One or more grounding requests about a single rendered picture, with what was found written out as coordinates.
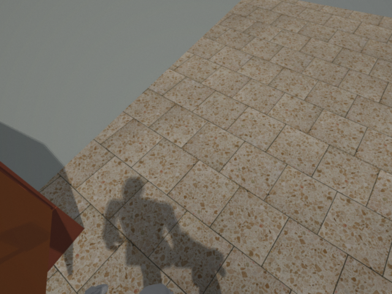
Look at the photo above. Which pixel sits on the cupboard door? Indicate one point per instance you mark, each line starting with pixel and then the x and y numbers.
pixel 25 229

